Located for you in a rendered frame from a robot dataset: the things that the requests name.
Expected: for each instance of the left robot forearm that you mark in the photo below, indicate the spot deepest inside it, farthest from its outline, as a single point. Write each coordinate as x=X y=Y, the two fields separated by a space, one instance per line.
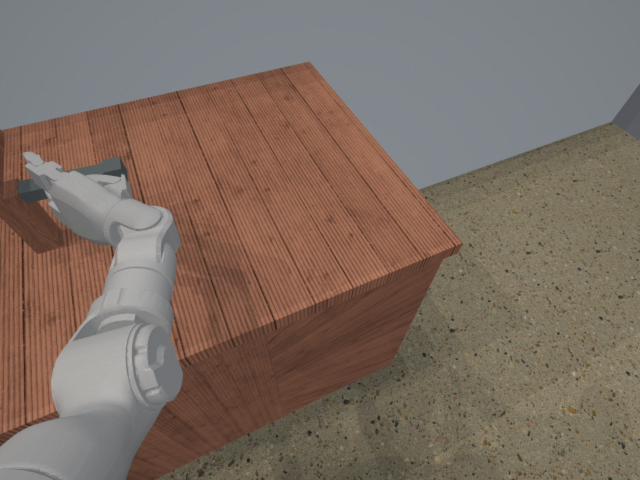
x=140 y=281

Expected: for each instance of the robot left upper arm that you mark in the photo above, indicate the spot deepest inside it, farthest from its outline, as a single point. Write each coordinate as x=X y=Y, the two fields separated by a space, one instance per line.
x=109 y=389

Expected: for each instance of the tap lever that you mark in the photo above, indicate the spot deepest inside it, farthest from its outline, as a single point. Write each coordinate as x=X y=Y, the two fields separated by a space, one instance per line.
x=30 y=192

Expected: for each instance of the counter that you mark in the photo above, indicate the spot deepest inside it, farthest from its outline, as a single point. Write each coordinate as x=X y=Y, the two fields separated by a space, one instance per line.
x=305 y=254

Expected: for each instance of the robot left hand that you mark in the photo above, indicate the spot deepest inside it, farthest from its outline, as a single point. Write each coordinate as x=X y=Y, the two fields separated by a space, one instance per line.
x=80 y=202

